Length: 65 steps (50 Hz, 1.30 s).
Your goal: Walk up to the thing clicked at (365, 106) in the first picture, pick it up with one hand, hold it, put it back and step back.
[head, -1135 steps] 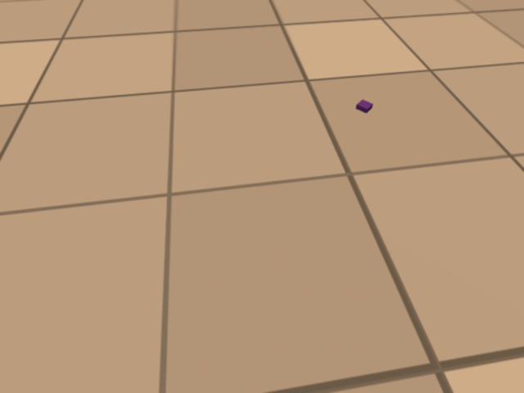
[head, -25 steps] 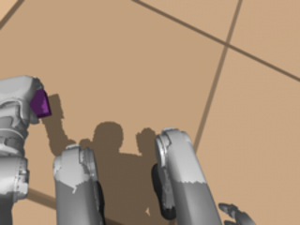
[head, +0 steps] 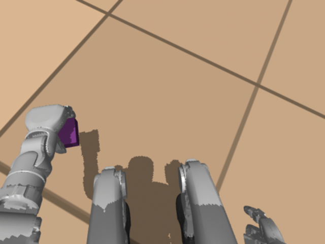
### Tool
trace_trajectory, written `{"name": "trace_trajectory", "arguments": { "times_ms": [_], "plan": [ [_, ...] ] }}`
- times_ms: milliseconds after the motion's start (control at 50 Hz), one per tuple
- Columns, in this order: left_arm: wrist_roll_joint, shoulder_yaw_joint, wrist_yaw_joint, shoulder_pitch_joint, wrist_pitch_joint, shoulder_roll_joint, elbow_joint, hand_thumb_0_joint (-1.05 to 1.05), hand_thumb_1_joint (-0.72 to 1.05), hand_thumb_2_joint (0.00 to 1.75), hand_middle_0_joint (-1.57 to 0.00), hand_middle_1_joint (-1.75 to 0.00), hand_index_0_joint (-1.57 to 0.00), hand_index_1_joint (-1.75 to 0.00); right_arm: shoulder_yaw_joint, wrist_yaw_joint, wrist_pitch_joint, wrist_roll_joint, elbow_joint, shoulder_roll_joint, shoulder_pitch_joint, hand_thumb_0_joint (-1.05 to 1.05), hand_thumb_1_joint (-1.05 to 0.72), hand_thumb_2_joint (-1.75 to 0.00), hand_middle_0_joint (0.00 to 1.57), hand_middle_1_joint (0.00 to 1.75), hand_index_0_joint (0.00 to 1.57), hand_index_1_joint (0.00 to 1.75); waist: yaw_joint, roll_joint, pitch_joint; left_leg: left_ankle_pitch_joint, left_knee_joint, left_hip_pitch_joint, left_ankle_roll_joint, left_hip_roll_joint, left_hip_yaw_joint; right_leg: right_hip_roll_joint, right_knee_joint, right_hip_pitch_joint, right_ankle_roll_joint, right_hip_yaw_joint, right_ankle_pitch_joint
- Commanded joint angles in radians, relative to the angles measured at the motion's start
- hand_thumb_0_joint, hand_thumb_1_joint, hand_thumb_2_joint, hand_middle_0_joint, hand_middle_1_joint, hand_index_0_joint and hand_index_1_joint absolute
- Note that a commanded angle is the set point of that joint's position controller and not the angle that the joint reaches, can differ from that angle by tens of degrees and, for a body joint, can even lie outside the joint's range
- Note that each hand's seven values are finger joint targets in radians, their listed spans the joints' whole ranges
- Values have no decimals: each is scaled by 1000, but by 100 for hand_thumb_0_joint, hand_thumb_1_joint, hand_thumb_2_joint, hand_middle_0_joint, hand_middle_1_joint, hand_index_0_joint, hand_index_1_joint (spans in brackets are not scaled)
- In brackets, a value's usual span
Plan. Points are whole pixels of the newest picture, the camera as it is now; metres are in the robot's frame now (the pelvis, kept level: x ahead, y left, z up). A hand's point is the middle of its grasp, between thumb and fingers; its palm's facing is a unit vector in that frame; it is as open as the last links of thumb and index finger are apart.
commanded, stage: lift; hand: left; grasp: from above
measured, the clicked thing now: (62, 134) +0.42 +0.25 -0.14
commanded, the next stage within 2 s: hold in 0.94 s
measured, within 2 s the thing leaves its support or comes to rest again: neither
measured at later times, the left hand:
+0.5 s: hand (16, 115) +0.37 +0.24 +0.10, palm faces -0.43 -0.10 -0.90, open 10.0 cm
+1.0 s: hand out of the picture +0.38 +0.23 +0.19, palm faces -0.43 -0.10 -0.90, open 10.0 cm
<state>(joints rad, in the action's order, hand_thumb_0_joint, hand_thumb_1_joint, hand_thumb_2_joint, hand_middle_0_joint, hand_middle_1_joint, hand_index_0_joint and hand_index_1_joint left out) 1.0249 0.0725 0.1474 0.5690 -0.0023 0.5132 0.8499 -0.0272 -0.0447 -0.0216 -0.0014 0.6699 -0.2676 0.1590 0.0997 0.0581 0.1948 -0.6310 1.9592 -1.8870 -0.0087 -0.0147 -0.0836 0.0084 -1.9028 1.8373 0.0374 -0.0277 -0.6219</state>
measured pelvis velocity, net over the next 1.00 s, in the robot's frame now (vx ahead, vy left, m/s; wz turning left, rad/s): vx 0.06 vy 0.00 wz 0.02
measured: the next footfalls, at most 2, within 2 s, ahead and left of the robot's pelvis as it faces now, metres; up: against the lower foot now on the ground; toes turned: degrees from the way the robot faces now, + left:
none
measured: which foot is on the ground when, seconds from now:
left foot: down 0.00-1.00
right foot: down 0.00-1.00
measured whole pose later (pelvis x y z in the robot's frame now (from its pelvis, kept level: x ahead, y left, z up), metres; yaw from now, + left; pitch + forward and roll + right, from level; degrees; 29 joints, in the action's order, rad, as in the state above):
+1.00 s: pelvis +0.06 +0.00 +0.26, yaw +1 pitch +10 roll -1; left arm 0.98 0.20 0.15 0.33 0.06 0.37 0.85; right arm -0.04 0.05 0.00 0.04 0.73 -0.25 0.27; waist 0.05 0.04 0.08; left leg -0.38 0.85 -0.64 0.00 -0.03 0.01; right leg 0.01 -0.82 0.63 0.03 0.02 -0.36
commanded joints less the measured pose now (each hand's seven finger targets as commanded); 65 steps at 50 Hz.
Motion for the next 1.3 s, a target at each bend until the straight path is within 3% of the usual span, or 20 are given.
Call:
{"name": "trace_trajectory", "arguments": {
  "times_ms": [0,40,80,100,140,180,220,300,320,380,420,500,540,620,780,820,960,1020,1060,1280],
  "plan": [
    [-17,-61,26,243,31,203,-236,0,78,59,-123,-32,-119,-37,-73,32,19,13,-79,-174,109,0,-90,-90,20,30,20,30,19,96,566,65,-388,557,32,23,36,-32,348,-407,-63,-36,109],
    [-27,-59,21,219,45,202,-266,0,78,57,-124,-29,-119,-34,-72,44,17,17,-80,-171,94,0,-90,-90,20,30,20,30,3,95,571,69,-447,631,28,17,28,-35,386,-460,-63,-38,115],
    [-32,-29,12,210,55,165,-289,0,79,60,-124,-32,-120,-37,-69,54,15,22,-80,-157,92,0,-90,-90,20,30,20,30,19,81,545,85,-477,667,29,17,40,-35,443,-509,-60,-28,125],
    [-37,-51,11,175,63,189,-286,0,80,60,-126,-30,-121,-36,-67,60,15,26,-79,-158,87,0,-90,-90,20,30,20,30,7,65,528,92,-504,682,28,17,40,-35,465,-543,-60,-27,125],
    [-45,-23,9,175,69,155,-316,0,78,60,-126,-28,-120,-35,-62,69,13,28,-79,-146,80,0,-90,-90,20,30,20,30,9,57,512,89,-553,733,29,17,47,-37,524,-598,-59,-19,123],
    [-45,-27,8,147,76,161,-320,0,79,60,-127,-30,-121,-36,-59,81,15,33,-72,-141,79,0,-90,-90,20,30,20,30,4,48,474,91,-603,779,28,15,48,-37,576,-651,-58,-11,124],
    [-49,6,5,122,81,120,-294,0,78,59,-128,-26,-121,-34,-53,89,18,36,-70,-131,70,0,-90,-90,20,30,20,30,10,30,414,86,-653,810,28,15,49,-40,629,-695,-58,-5,117],
    [-48,0,17,91,88,116,-253,0,75,58,-125,-25,-118,-33,-47,105,27,42,-54,-124,69,0,-90,-90,20,30,20,30,-10,18,339,98,-761,902,21,10,39,-42,722,-784,-59,6,114],
    [-43,22,16,89,89,98,-236,0,76,57,-126,-25,-119,-32,-46,107,30,43,-54,-121,62,0,-90,-90,20,30,20,30,-5,5,317,94,-784,912,22,10,41,-44,749,-804,-59,9,110],
    [-46,25,22,69,89,83,-204,0,72,55,-124,-24,-116,-32,-46,112,41,43,-43,-116,69,0,-90,-90,20,30,20,30,-16,4,281,134,-844,970,20,10,47,-43,815,-876,-58,19,142],
    [-46,17,27,64,87,90,-206,0,72,54,-124,-23,-117,-31,-48,114,48,44,-43,-116,74,0,-90,-91,20,30,20,30,-23,1,284,163,-879,1012,22,13,57,-45,865,-943,-57,26,165],
    [-39,43,32,56,85,57,-167,0,73,56,-124,-26,-117,-33,-49,118,56,40,-30,-116,103,0,-90,-91,20,30,20,30,-13,-31,276,278,-930,1101,25,18,70,-46,935,-1045,-50,28,284],
    [-42,41,41,121,77,67,-206,0,74,57,-126,-25,-118,-33,-51,118,59,38,-30,-116,104,0,-90,-90,20,30,20,30,-23,1,275,282,-975,1151,22,18,74,-45,968,-1077,-51,27,289],
    [-36,28,53,57,78,68,-138,0,77,59,-129,-24,-121,-32,-51,112,60,36,-33,-118,103,0,-90,-90,20,30,20,30,-35,-17,219,288,-1059,1214,18,19,72,-43,1039,-1136,-51,24,291],
    [-39,59,45,53,70,26,-151,0,74,56,-126,-22,-119,-30,-56,102,59,36,-39,-119,113,0,-90,-90,20,30,20,30,-34,-32,188,375,-1172,1353,12,18,75,-40,1140,-1242,-46,24,374],
    [-44,38,45,49,67,49,-152,0,75,57,-128,-21,-120,-29,-59,102,56,36,-40,-121,114,0,-90,-90,20,30,20,30,-43,-20,187,394,-1196,1385,11,19,78,-39,1166,-1279,-45,25,387],
    [-37,66,42,70,53,22,-168,0,75,56,-126,-21,-119,-29,-62,96,57,39,-45,-121,102,0,-90,-90,20,30,20,30,-44,-21,153,407,-1271,1460,6,19,82,-41,1231,-1317,-46,27,392],
    [-41,49,46,67,57,41,-175,0,75,58,-127,-22,-120,-29,-64,95,57,40,-45,-122,95,0,-90,-90,20,30,20,30,-55,-25,148,434,-1293,1481,5,22,85,-42,1252,-1359,-44,27,417],
    [-32,64,41,70,62,30,-167,0,77,56,-126,-23,-120,-30,-64,94,53,41,-43,-125,91,0,-90,-90,20,30,20,30,-45,-50,147,464,-1299,1496,8,23,86,-40,1265,-1372,-43,31,448],
    [-31,66,-9,51,59,35,-208,0,75,52,-125,-21,-119,-28,-69,87,43,49,-58,-127,67,0,-90,-90,20,30,20,30,-68,-55,116,544,-1356,1564,8,27,100,-42,1319,-1456,-42,35,517]
  ]
}}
